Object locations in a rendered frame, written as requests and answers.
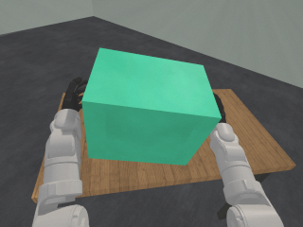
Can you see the robot left hand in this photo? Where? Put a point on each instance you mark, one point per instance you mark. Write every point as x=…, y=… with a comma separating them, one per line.
x=72, y=99

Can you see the robot right upper arm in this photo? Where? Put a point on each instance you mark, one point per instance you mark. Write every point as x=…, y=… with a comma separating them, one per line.
x=252, y=215

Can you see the table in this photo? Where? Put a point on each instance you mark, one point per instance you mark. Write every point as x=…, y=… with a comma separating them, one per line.
x=104, y=176

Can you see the robot left forearm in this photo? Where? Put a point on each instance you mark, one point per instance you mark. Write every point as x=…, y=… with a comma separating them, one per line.
x=62, y=181

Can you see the robot left upper arm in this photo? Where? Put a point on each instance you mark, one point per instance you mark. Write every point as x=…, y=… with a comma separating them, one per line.
x=67, y=216

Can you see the carton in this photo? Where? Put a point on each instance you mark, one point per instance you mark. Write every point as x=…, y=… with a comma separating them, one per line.
x=145, y=109

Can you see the robot right hand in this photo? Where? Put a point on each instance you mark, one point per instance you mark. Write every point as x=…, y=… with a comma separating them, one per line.
x=220, y=107

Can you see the robot right forearm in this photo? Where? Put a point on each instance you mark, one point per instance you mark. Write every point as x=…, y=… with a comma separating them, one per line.
x=240, y=185

